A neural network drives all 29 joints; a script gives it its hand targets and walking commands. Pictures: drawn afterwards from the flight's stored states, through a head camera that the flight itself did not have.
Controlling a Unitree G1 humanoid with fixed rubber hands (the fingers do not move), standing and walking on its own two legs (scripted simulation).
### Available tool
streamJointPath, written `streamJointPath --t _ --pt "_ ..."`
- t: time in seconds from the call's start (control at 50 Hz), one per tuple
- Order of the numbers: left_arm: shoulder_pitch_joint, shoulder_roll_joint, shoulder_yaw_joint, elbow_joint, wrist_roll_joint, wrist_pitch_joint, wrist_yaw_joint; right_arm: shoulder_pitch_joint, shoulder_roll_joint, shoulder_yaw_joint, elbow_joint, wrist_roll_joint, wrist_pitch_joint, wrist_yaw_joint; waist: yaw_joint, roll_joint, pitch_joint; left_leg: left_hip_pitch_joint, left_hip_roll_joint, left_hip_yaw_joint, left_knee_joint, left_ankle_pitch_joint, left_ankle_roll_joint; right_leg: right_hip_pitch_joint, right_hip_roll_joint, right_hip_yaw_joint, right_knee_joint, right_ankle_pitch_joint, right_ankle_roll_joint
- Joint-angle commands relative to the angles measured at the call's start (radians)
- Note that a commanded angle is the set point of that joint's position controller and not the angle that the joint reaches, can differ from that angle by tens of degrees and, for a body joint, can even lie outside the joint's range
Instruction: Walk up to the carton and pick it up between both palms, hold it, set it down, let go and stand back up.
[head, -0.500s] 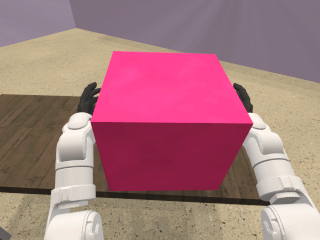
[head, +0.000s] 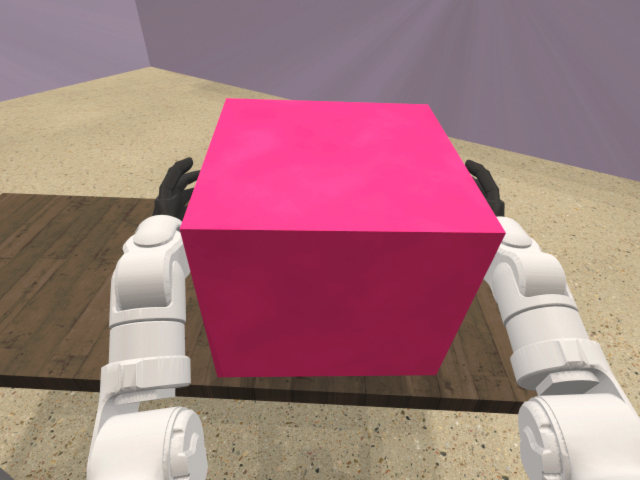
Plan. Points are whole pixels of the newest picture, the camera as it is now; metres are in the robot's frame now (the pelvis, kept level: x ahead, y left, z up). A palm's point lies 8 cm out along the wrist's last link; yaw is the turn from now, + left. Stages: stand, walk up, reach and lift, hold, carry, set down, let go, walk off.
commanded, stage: reach and lift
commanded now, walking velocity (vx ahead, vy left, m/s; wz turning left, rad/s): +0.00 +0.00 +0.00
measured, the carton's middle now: (328, 233) +0.40 +0.00 +0.17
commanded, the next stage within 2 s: hold in 0.16 s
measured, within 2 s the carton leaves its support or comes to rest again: neither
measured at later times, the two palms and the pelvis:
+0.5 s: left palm (163, 215) +0.35 +0.19 +0.23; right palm (489, 203) +0.37 -0.19 +0.24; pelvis +0.00 -0.01 +0.00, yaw +0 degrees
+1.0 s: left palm (169, 206) +0.36 +0.18 +0.24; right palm (490, 200) +0.37 -0.19 +0.24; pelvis +0.00 +0.00 +0.00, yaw +0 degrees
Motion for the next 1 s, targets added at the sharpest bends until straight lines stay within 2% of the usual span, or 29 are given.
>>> streamJointPath --t 0.0,0.12,0.24,0.34,0.4,0.6,0.84,0.86,0.9,0.94,0.98 --pt "-0.702 -0.562 -0.472 -0.144 -0.138 -0.058 -0.119 -0.823 0.585 0.355 -0.327 0.105 -0.054 0.122 -0.004 0.045 -0.346 0.104 -0.014 -0.020 -0.006 0.193 -0.024 0.127 0.020 0.024 0.006 0.174 0.039" --pt "-0.715 -0.551 -0.471 -0.163 -0.139 -0.052 -0.121 -0.829 0.593 0.371 -0.342 0.126 -0.043 0.112 -0.002 0.047 -0.353 0.100 -0.020 -0.020 0.001 0.209 -0.023 0.141 0.019 0.028 0.011 0.209 0.045" --pt "-0.697 -0.541 -0.512 -0.285 -0.167 -0.012 -0.100 -0.830 0.575 0.426 -0.436 0.203 -0.012 0.099 0.002 0.060 -0.410 0.142 -0.016 -0.023 0.039 0.330 -0.035 0.145 0.034 0.032 0.023 0.274 0.043" --pt "-0.693 -0.515 -0.471 -0.254 -0.143 0.039 -0.122 -0.825 0.552 0.385 -0.384 0.183 0.038 0.099 -0.005 0.046 -0.313 0.076 -0.011 -0.015 -0.009 0.179 -0.022 0.130 0.015 0.045 -0.005 0.163 0.040" --pt "-0.725 -0.518 -0.467 -0.235 -0.143 0.042 -0.133 -0.839 0.565 0.362 -0.354 0.167 0.049 0.104 -0.008 0.053 -0.311 0.044 -0.013 -0.014 -0.025 0.121 -0.020 0.145 0.008 0.051 -0.003 0.149 0.036" --pt "-0.761 -0.527 -0.449 -0.186 -0.148 0.032 -0.140 -0.874 0.570 0.349 -0.323 0.172 0.061 0.110 -0.005 0.056 -0.332 0.037 -0.012 -0.025 -0.020 0.133 -0.024 0.153 0.016 0.050 0.003 0.158 0.031" --pt "-0.763 -0.536 -0.462 -0.219 -0.157 0.032 -0.132 -0.875 0.562 0.362 -0.355 0.194 0.058 0.115 -0.004 0.061 -0.357 0.064 -0.011 -0.029 -0.002 0.192 -0.031 0.144 0.024 0.048 0.005 0.181 0.029" --pt "-0.821 -0.550 -0.463 -0.198 -0.145 0.032 -0.126 -0.897 0.529 0.315 -0.286 0.187 0.059 0.122 -0.012 0.132 -0.295 0.052 -0.007 -0.030 -0.013 0.153 -0.059 0.069 0.025 0.035 0.002 0.097 0.013" --pt "-0.850 -0.573 -0.495 -0.234 -0.174 0.026 -0.109 -0.912 0.544 0.326 -0.310 0.192 0.042 0.142 -0.007 0.148 -0.351 0.064 0.001 -0.035 -0.006 0.135 -0.061 0.062 0.025 0.034 -0.001 0.049 0.001" --pt "-0.823 -0.560 -0.474 -0.167 -0.164 0.032 -0.100 -0.927 0.540 0.330 -0.282 0.185 0.049 0.144 0.009 0.113 -0.334 0.047 0.001 -0.035 -0.011 0.114 -0.045 0.062 0.024 0.040 -0.003 0.050 0.004" --pt "-0.813 -0.551 -0.450 -0.165 -0.166 0.027 -0.103 -0.921 0.560 0.340 -0.267 0.182 0.054 0.142 0.018 0.053 -0.360 0.041 0.002 -0.031 -0.013 0.121 -0.028 0.087 0.030 0.041 0.005 0.078 0.013"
